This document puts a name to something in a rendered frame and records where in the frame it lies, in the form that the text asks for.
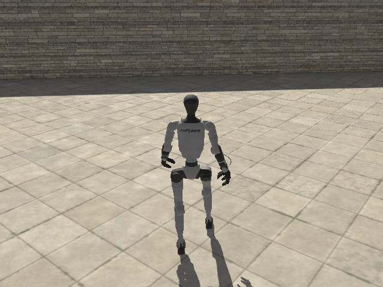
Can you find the left robot foot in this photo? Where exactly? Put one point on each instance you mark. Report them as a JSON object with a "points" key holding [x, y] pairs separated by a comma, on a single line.
{"points": [[181, 248]]}

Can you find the right robot hand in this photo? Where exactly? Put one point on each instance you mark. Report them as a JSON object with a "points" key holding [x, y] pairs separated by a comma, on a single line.
{"points": [[227, 177]]}

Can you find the right robot forearm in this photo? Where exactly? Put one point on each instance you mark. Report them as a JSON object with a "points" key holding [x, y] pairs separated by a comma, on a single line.
{"points": [[221, 161]]}

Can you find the robot right upper arm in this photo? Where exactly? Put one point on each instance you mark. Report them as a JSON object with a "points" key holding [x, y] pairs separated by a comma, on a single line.
{"points": [[209, 126]]}

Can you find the left robot forearm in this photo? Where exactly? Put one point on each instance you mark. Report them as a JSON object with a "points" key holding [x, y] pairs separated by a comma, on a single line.
{"points": [[165, 154]]}

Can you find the left robot hand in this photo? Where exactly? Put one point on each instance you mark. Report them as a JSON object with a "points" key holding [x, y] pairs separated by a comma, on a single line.
{"points": [[169, 160]]}

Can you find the right robot thigh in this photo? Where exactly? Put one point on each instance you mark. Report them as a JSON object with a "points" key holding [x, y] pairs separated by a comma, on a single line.
{"points": [[205, 174]]}

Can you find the robot left upper arm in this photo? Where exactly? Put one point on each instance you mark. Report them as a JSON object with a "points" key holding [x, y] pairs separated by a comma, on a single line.
{"points": [[170, 135]]}

